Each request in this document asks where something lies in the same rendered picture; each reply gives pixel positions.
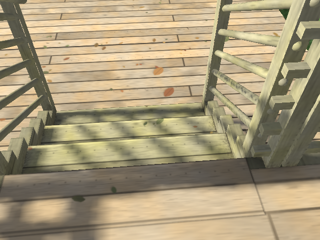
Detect stairs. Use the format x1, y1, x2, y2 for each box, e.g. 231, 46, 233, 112
21, 102, 234, 174

